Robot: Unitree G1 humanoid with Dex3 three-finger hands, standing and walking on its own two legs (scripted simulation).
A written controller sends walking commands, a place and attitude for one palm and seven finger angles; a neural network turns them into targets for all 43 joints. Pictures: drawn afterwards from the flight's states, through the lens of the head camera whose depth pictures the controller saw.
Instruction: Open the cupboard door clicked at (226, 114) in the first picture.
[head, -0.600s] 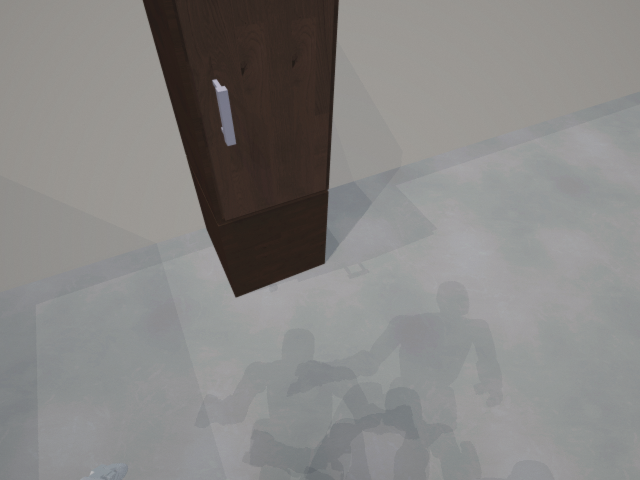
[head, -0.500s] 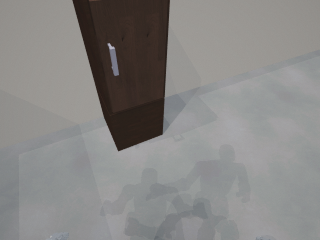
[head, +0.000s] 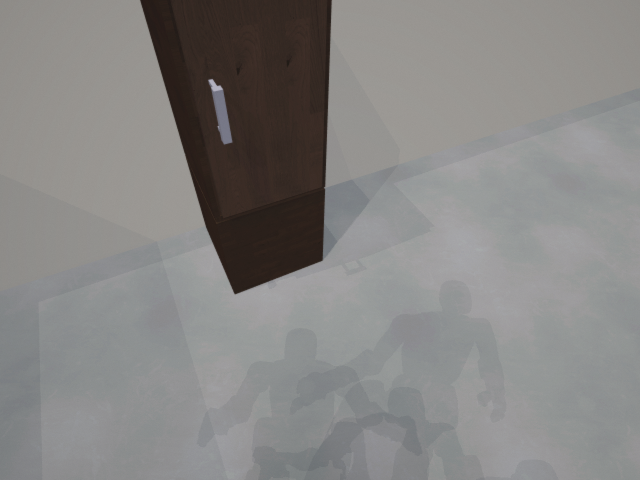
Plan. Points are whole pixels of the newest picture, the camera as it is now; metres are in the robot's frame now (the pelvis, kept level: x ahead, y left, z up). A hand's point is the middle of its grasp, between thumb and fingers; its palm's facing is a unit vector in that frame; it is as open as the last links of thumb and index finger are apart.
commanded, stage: stand and wait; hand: left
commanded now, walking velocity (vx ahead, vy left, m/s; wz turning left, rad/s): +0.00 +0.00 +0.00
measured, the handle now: (219, 111) +0.86 +0.29 +0.00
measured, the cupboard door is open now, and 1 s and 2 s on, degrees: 0 0 0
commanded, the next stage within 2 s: look at it before walking up in 0.22 s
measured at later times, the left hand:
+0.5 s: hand out of the picture +0.08 +0.24 -0.15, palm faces -0.03 -0.94 -0.34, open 7.4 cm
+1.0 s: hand out of the picture +0.08 +0.24 -0.15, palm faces -0.03 -0.94 -0.35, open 7.4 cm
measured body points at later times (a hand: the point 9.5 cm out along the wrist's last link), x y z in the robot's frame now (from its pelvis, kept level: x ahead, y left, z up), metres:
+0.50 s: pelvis +0.00 -0.01 +0.00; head +0.00 -0.01 +0.45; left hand +0.08 +0.28 -0.13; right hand +0.07 -0.30 -0.13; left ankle +0.01 +0.11 -0.74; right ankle +0.01 -0.13 -0.74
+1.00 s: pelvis +0.01 -0.01 +0.00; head +0.01 -0.01 +0.45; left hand +0.09 +0.29 -0.13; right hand +0.08 -0.31 -0.13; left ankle +0.01 +0.11 -0.74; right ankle +0.01 -0.13 -0.74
